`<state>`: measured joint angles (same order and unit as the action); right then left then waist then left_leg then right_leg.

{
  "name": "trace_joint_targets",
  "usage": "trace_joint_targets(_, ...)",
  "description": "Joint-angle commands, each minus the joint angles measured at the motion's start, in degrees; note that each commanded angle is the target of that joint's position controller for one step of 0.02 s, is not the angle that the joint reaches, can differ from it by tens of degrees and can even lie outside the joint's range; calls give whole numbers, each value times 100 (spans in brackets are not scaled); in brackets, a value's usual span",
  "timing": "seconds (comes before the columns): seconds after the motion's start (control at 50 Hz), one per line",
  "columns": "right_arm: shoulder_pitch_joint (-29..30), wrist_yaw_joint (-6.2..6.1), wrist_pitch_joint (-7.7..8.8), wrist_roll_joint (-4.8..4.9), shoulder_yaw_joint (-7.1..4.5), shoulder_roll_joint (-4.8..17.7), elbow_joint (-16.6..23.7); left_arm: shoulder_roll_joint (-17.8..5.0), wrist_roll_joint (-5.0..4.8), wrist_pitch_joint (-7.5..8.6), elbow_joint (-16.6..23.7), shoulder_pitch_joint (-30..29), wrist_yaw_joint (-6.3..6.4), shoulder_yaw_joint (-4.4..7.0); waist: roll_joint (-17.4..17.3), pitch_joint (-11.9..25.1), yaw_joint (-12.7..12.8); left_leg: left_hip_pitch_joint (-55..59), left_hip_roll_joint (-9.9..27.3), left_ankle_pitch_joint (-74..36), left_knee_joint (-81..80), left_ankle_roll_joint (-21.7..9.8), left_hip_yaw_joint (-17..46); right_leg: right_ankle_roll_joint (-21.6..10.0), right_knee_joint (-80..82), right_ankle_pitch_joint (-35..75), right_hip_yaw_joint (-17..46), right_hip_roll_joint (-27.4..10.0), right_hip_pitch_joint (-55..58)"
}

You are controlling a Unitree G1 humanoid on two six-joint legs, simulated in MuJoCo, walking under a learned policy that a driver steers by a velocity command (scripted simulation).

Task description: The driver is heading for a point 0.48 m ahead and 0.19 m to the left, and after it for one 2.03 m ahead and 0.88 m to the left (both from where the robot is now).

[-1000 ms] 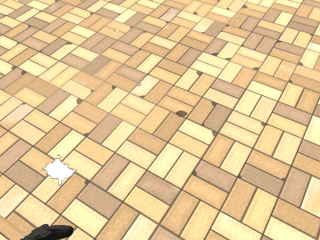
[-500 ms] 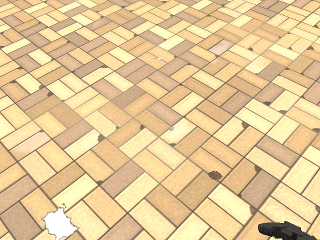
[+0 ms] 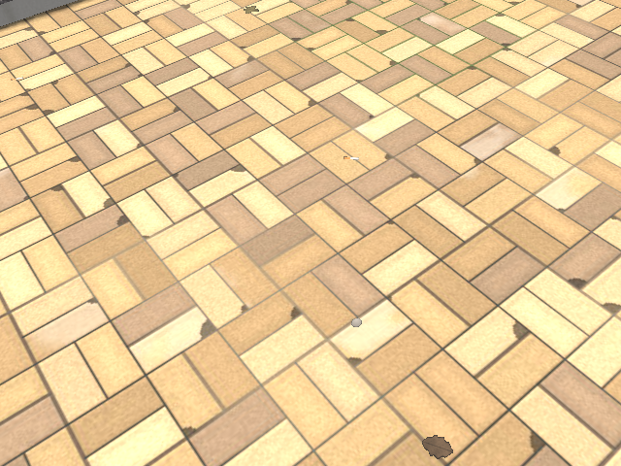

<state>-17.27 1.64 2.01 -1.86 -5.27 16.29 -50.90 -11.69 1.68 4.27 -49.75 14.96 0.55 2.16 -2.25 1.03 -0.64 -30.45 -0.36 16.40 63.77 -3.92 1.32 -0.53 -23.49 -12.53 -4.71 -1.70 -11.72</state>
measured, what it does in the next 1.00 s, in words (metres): walks ahead, turning left: left foot, then right foot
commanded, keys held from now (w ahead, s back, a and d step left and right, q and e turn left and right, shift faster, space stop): w+q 0.92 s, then w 0.08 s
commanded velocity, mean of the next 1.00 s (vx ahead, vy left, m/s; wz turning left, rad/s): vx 0.50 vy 0.00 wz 0.58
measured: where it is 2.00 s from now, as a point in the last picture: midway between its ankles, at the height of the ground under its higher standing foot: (143, 334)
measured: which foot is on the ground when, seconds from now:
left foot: up 0.00-0.28, down 0.30-0.84, up 0.86-1.00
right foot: down 0.00-0.32, up 0.34-0.82, down 0.84-1.00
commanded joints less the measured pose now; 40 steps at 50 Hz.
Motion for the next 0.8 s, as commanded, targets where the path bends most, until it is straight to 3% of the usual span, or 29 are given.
trace_joint_targets(0.02,263,53,-38,5,36,-29,412,-620,-38,144,21,498,10,171,731,-238,128,-1184,314,-458,-34,97,138,-668,1300,1358,924,-1410,930)
trace_joint_targets(0.12,1314,211,-62,8,169,-180,872,-684,-11,149,-140,650,17,200,866,-415,247,-987,415,-1162,-1560,139,-191,-666,1406,1704,82,-1363,938)
trace_joint_targets(0.22,1866,276,-103,-35,181,-5,1144,-994,-28,68,-287,873,45,295,889,-569,298,-167,235,-690,-2647,-180,-739,-539,1125,2352,-432,-1513,1134)
trace_joint_targets(0.26,1566,229,-99,-70,133,93,1084,-1142,-32,-11,-355,972,57,325,903,-351,151,450,-118,-267,-2910,-399,-960,-472,253,4008,-700,-1506,1390)
trace_joint_targets(0.28,966,192,-63,-89,74,184,912,-1207,-50,-65,-362,976,62,330,819,1,-119,1224,-366,-298,-3146,-548,-1013,-425,-715,4575,-869,-1440,1315)
trace_joint_targets(0.3,-17,114,-13,-134,-44,405,574,-1181,-38,-103,-310,990,55,303,500,596,-516,2579,-478,-331,-3413,-746,-823,-276,-2089,4082,-1016,-1274,697)
trace_joint_targets(0.32,-658,6,9,-176,-209,1000,502,-774,-59,-108,-16,1130,-2,190,-509,1334,-659,4294,1021,810,-3721,-1217,1262,-28,-4033,1296,-1029,-968,-1061)
trace_joint_targets(0.34,-592,-77,-60,54,-277,1445,658,-717,-26,-45,401,824,-89,198,-1286,1711,-510,4983,2166,531,-4742,-1838,4139,231,-5496,-1989,-275,100,-2752)
trace_joint_targets(0.36,-636,-153,-130,77,-252,1327,576,-1103,-3,-15,528,75,-103,278,-375,1101,-686,4727,1927,-135,-4796,-1687,3389,154,-5588,-1473,411,-186,-3384)
trace_joint_targets(0.38,-325,-206,-115,114,-180,1047,519,-951,-83,49,549,-10,-116,222,-181,455,-452,4014,1724,-799,-4755,-1543,2593,95,-5219,-896,455,-424,-3350)
trace_joint_targets(0.4,4,-208,-76,130,-108,779,543,-890,-79,64,432,141,-102,209,114,71,-161,3212,1405,-1487,-4851,-1320,2061,86,-4639,-655,490,-598,-2895)
trace_joint_targets(0.42,234,-217,-30,173,-62,655,560,-876,25,-17,407,239,-95,216,116,-76,69,2683,1133,-1869,-4922,-1215,1724,129,-4323,-640,538,-663,-2491)
trace_joint_targets(0.46,350,-184,77,196,-10,542,608,-804,123,-216,346,467,-122,208,45,18,262,2272,879,-2221,-5036,-1232,1443,216,-4073,-576,500,-610,-2049)
trace_joint_targets(0.52,60,-146,150,197,-46,681,502,-738,103,-324,544,-17,-152,202,49,-200,205,2043,721,-1855,-5311,-1247,1414,341,-3467,-49,444,-538,-2315)
trace_joint_targets(0.6,-458,-138,160,193,-53,690,363,-738,71,-321,878,-1008,-155,183,-17,-433,-123,2371,681,-1708,-5393,-1121,1614,405,-2436,841,511,-427,-2811)
trace_joint_targets(0.72,-1058,-227,159,133,-54,740,206,-749,0,-240,1303,-2000,-207,103,-67,-473,-446,3060,743,-2767,-4908,-984,1861,267,-1412,1169,534,-78,-2746)
trace_joint_targets(0.76,-1016,-284,152,106,-72,822,226,-829,-24,-196,1374,-1965,-205,101,-130,-458,-357,3156,804,-3081,-4684,-849,2015,157,-1053,993,607,13,-2336)
trace_joint_targets(0.8,-690,-297,155,90,-102,961,310,-979,-44,-138,1219,-1303,-150,149,-203,-285,1,2840,719,-3840,-4196,-601,1998,-17,-697,541,558,230,-1131)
